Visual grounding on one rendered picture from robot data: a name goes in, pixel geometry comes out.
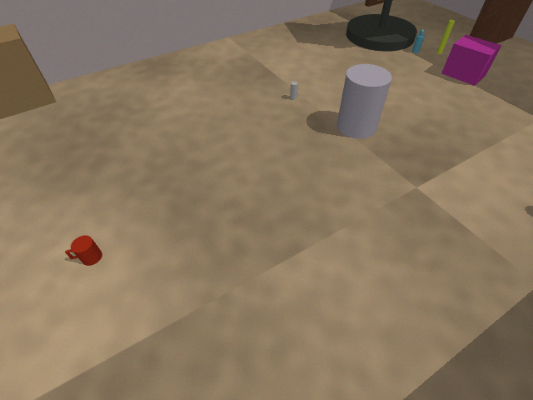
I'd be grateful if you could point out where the office chair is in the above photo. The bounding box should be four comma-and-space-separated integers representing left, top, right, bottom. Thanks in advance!
346, 0, 417, 52

